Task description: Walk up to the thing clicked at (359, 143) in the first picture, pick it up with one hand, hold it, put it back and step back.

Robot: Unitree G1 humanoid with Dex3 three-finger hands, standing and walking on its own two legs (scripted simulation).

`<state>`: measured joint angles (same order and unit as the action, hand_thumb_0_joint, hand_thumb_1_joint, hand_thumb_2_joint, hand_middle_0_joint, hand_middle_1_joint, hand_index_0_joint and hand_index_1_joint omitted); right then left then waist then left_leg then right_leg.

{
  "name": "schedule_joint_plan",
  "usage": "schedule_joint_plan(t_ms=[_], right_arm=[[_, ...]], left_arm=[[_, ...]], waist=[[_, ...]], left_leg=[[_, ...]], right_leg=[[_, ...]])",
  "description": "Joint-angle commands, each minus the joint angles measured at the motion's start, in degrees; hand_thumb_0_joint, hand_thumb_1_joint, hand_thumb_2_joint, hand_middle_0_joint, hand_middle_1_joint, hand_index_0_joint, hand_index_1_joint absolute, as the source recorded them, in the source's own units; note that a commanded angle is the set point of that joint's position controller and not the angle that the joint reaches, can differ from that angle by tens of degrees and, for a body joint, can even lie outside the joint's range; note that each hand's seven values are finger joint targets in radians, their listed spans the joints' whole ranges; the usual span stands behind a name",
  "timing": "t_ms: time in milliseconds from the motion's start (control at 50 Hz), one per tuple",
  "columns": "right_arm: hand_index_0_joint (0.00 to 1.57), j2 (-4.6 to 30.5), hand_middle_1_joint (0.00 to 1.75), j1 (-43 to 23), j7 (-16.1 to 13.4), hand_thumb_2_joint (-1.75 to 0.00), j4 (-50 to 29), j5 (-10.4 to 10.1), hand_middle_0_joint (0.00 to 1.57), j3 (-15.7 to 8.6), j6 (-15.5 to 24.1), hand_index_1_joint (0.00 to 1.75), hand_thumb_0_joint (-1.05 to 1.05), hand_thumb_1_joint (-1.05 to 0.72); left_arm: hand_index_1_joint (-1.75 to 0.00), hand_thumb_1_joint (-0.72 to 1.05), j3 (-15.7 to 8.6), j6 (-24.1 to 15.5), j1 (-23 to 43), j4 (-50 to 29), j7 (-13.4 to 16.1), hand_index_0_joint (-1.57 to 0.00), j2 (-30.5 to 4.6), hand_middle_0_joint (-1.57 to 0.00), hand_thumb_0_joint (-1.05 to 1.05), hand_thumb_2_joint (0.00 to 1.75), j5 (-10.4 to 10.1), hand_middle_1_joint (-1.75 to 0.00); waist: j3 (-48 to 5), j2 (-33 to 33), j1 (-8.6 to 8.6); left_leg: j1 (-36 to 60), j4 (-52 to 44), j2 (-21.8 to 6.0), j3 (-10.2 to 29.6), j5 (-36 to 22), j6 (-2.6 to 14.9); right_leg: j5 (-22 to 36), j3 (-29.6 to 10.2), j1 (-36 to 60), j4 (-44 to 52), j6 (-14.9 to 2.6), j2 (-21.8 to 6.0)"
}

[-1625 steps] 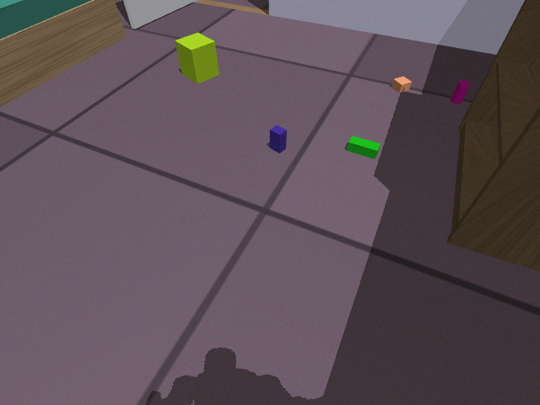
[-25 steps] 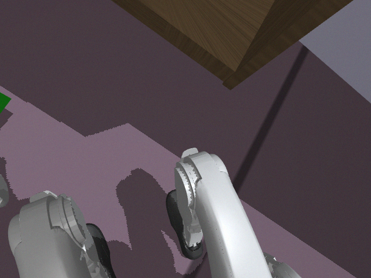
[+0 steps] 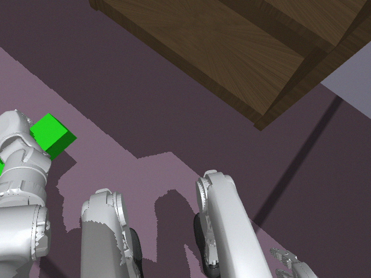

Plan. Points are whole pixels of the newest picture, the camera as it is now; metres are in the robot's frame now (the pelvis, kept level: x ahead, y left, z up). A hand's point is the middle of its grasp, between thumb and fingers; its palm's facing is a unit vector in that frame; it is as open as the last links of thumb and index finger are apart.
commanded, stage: lift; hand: left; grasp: from above
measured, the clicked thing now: (36, 149) +0.45 +0.31 -0.16
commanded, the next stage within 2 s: hold in 1.06 s
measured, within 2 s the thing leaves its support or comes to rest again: neither
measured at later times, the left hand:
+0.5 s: hand out of the picture +0.38 +0.26 +0.10, palm faces -0.31 -0.34 -0.89, open 9.8 cm
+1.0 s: hand out of the picture +0.39 +0.26 +0.21, palm faces -0.34 -0.35 -0.87, open 9.7 cm
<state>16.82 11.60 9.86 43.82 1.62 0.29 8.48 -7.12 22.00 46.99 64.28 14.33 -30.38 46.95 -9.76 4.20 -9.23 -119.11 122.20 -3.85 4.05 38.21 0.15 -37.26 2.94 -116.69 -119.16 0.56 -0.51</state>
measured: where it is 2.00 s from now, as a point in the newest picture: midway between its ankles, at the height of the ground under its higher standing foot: (172, 265)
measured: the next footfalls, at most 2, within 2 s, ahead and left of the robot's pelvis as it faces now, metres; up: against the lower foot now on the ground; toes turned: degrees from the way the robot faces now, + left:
none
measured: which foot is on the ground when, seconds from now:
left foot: down 0.00-1.00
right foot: down 0.00-1.00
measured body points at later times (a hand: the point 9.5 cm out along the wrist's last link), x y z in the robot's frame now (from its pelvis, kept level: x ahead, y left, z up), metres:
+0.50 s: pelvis +0.03 -0.01 +0.20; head +0.15 +0.01 +0.63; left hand +0.40 +0.28 +0.15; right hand +0.14 -0.27 +0.07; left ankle +0.08 +0.13 -0.38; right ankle +0.10 -0.12 -0.38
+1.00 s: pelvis +0.08 +0.00 +0.31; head +0.16 +0.00 +0.75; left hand +0.41 +0.27 +0.26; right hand +0.16 -0.26 +0.18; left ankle +0.08 +0.13 -0.38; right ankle +0.10 -0.12 -0.38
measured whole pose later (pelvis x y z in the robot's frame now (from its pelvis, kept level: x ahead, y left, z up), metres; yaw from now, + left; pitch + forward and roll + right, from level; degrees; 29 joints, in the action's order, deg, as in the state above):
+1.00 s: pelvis +0.08 +0.00 +0.31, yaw +4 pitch +14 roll -1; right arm 14.2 15.5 -2.8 48.8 -2.5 0.5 8.8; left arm 6.7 31.8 27.4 55.0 15.8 -15.6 40.1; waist -5.8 2.2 -5.2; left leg -42.8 52.7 -3.3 -0.2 24.3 -1.2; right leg -24.0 2.4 -41.4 -51.0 0.0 -0.4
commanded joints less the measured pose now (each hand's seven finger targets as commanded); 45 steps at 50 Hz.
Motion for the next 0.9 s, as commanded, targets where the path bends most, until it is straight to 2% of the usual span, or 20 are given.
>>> schedule_joint_plan(t_ms=[0,20,80,100,120,160,220,240,260,300,360,420,460,540,620,660,700,720,780,880], right_arm=[[0.20,10.9,0.30,8.3,-3.7,-0.90,-3.2,-1.5,0.20,-4.2,0.7,0.30,0.00,-0.90],[0.20,10.7,0.30,7.5,-4.4,-0.90,-3.3,-1.7,0.20,-4.1,0.7,0.30,0.00,-0.89],[0.20,9.5,0.30,6.3,-6.6,-0.90,-3.3,-2.3,0.20,-3.6,0.8,0.30,0.00,-0.89],[0.20,9.6,0.30,5.6,-7.3,-0.90,-2.9,-2.4,0.20,-3.5,1.0,0.30,0.00,-0.89],[0.20,9.4,0.30,5.5,-7.9,-0.90,-2.5,-2.6,0.20,-3.4,1.1,0.30,0.00,-0.89],[0.20,8.9,0.30,4.6,-9.0,-0.90,-2.2,-2.8,0.20,-3.0,1.2,0.30,0.00,-0.89],[0.20,8.3,0.30,3.8,-10.0,-0.90,-1.4,-3.4,0.20,-2.8,1.6,0.30,0.00,-0.89],[0.20,7.8,0.30,3.6,-10.3,-0.90,-1.0,-3.5,0.20,-2.7,1.7,0.30,0.00,-0.89],[0.20,8.0,0.30,3.8,-10.7,-0.90,-0.7,-3.6,0.20,-2.7,1.7,0.30,0.00,-0.89],[0.20,7.5,0.30,3.6,-11.2,-0.90,-0.6,-4.0,0.20,-2.8,1.7,0.30,0.00,-0.89],[0.20,6.9,0.30,3.1,-12.0,-0.90,-0.4,-4.4,0.20,-2.5,1.8,0.30,0.00,-0.89],[0.20,6.2,0.30,3.1,-13.0,-0.90,0.9,-4.5,0.20,-2.3,2.1,0.30,0.00,-0.89],[0.20,6.0,0.30,3.0,-13.8,-0.90,1.3,-4.7,0.20,-2.2,2.1,0.30,0.00,-0.89],[0.20,5.3,0.30,3.7,-14.7,-0.90,2.4,-4.7,0.20,-1.9,2.4,0.30,0.00,-0.89],[0.20,5.6,0.30,4.6,-14.9,-0.90,2.0,-4.4,0.20,-1.7,2.5,0.30,0.00,-0.89],[0.20,5.0,0.30,5.3,-14.7,-0.90,2.5,-4.3,0.20,-1.7,2.4,0.30,0.00,-0.89],[0.20,5.1,0.30,5.6,-14.6,-0.90,1.9,-4.1,0.20,-1.6,2.5,0.30,0.00,-0.89],[0.20,5.1,0.30,6.2,-14.5,-0.89,2.0,-4.1,0.20,-1.6,2.6,0.30,0.00,-0.88],[0.20,5.2,0.30,6.8,-14.2,-0.90,1.8,-4.1,0.20,-1.8,2.6,0.30,0.00,-0.89],[0.20,5.6,0.30,7.8,-13.4,-0.89,1.2,-4.2,0.20,-2.2,2.2,0.30,0.00,-0.89]], left_arm=[[-0.73,0.53,0.4,1.2,19.8,-18.3,3.1,-0.93,-17.7,-0.91,0.00,0.74,1.8,-0.76],[-0.74,0.55,0.9,1.9,19.7,-19.4,3.1,-0.94,-17.5,-0.92,0.00,0.77,2.0,-0.76],[-0.76,0.56,3.1,4.1,18.0,-21.0,3.3,-0.95,-13.5,-0.94,0.00,0.80,1.0,-0.78],[-0.75,0.56,3.0,5.0,16.1,-20.4,3.5,-0.96,-13.7,-0.94,0.00,0.79,0.7,-0.77],[-0.76,0.57,3.8,5.9,14.7,-18.9,3.6,-0.97,-11.6,-0.95,0.00,0.80,0.2,-0.78],[-0.76,0.58,4.3,6.8,15.5,-20.8,3.8,-0.97,-11.6,-0.96,0.00,0.82,-0.4,-0.78],[-0.71,0.57,5.6,8.5,10.7,-18.4,3.8,-0.98,-9.5,-0.98,0.00,0.79,-1.1,-0.72],[-0.73,0.58,7.0,8.7,11.3,-19.2,3.6,-0.97,-7.1,-0.97,0.00,0.78,-1.6,-0.74],[-0.73,0.56,6.7,9.0,10.2,-18.4,3.5,-0.96,-7.4,-0.96,0.00,0.79,-1.7,-0.73],[-0.72,0.56,8.5,9.2,7.8,-19.6,3.3,-0.96,-4.2,-0.95,0.00,0.75,-2.7,-0.73],[-0.74,0.55,9.1,9.8,8.2,-23.8,4.1,-0.95,-4.3,-0.94,0.00,0.75,-3.6,-0.75],[-0.73,0.52,9.8,10.2,7.1,-24.0,4.9,-0.92,-2.6,-0.91,0.00,0.72,-3.8,-0.75],[-0.74,0.50,8.9,10.6,6.1,-22.7,5.6,-0.90,-4.3,-0.89,0.00,0.72,-3.5,-0.76],[-0.71,0.52,10.5,10.9,5.7,-20.5,5.4,-0.92,-2.1,-0.90,0.00,0.67,-3.8,-0.74],[-0.71,0.52,10.9,11.1,3.6,-17.8,5.1,-0.92,-1.0,-0.90,0.00,0.67,-3.7,-0.73],[-0.73,0.52,12.0,11.3,1.8,-16.5,5.1,-0.92,2.0,-0.89,0.00,0.67,-4.0,-0.76],[-0.73,0.54,11.5,11.4,1.5,-15.1,5.4,-0.93,1.4,-0.90,0.00,0.66,-4.6,-0.77],[-0.72,0.54,11.7,11.5,1.0,-14.3,5.2,-0.93,2.5,-0.90,0.00,0.66,-5.0,-0.76],[-0.73,0.51,11.4,11.1,2.7,-14.8,5.1,-0.90,1.7,-0.88,0.00,0.68,-5.5,-0.76],[-0.67,0.47,12.3,9.7,1.2,-17.5,4.3,-0.88,1.7,-0.85,0.00,0.62,-3.9,-0.70]], waist=[[-39.3,9.5,0.37],[-39.2,9.9,0.48],[-37.3,9.4,0.62],[-37.7,7.8,0.78],[-34.8,8.2,0.84],[-34.8,8.9,1.47],[-32.8,6.2,1.81],[-32.4,7.0,1.41],[-32.5,6.3,1.91],[-31.5,6.5,2.14],[-30.6,5.2,2.65],[-27.8,3.8,2.08],[-27.1,3.0,2.93],[-24.8,2.1,2.44],[-22.4,1.8,3.22],[-20.1,1.1,2.99],[-18.6,0.6,3.57],[-18.5,-0.6,3.54],[-18.1,-0.3,4.00],[-19.7,-0.3,4.23]], left_leg=[[33.9,-22.3,2.3,-1.0,-3.6,0.59],[36.1,-24.0,2.3,-0.6,-3.0,0.48],[39.3,-28.1,2.3,-1.3,-3.0,0.25],[41.3,-29.2,2.3,-1.3,-3.5,0.27],[41.6,-31.2,2.4,-1.3,-3.4,0.11],[45.3,-34.1,2.4,-1.4,-4.5,-0.10],[48.4,-37.3,2.4,-2.1,-6.7,0.11],[49.8,-38.3,2.3,-2.6,-8.2,0.10],[51.9,-40.0,2.3,-2.1,-9.2,0.01],[55.7,-43.1,2.2,-2.3,-10.7,-0.09],[60.0,-47.4,2.2,-2.7,-11.8,0.26],[63.6,-51.4,2.1,-2.9,-13.2,0.43],[65.4,-53.6,2.5,-3.5,-14.5,0.63],[69.4,-57.4,2.9,-4.2,-18.1,0.75],[75.8,-63.0,3.0,-3.9,-21.0,0.17],[77.5,-65.3,3.2,-3.9,-22.8,0.18],[79.3,-67.3,3.3,-3.9,-24.6,0.03],[80.0,-68.0,3.4,-3.9,-25.6,0.11],[82.7,-70.2,3.5,-4.1,-28.9,0.13],[89.1,-73.2,3.5,-4.3,-34.9,0.44]], right_leg=[[3.9,2.0,24.3,21.4,-2.43,2.8],[3.6,2.0,24.4,22.5,-2.45,2.9],[3.4,1.3,28.9,27.3,-2.40,3.1],[3.8,1.3,30.7,28.9,-2.26,3.1],[3.8,1.4,31.0,30.2,-2.25,3.0],[5.0,1.2,34.5,32.6,-2.26,3.0],[6.9,0.7,39.8,37.0,-2.07,2.9],[8.5,0.5,41.1,38.2,-2.05,3.1],[9.4,0.7,42.7,39.1,-2.04,3.0],[10.7,0.7,45.9,42.1,-2.07,3.1],[12.1,0.0,52.3,47.5,-1.90,3.3],[13.8,-0.2,56.9,51.5,-1.65,3.4],[14.8,-0.8,61.2,54.5,-1.50,3.4],[18.4,-1.3,66.4,59.2,-1.17,3.2],[20.5,-0.7,71.0,63.6,-1.25,3.1],[22.7,-0.7,72.9,65.9,-1.07,3.1],[24.2,-0.5,75.7,67.9,-1.05,2.9],[25.5,-0.7,77.0,68.7,-0.92,2.9],[29.1,-1.0,80.5,70.6,-0.85,2.6],[35.1,-1.2,85.2,73.4,-0.65,2.4]])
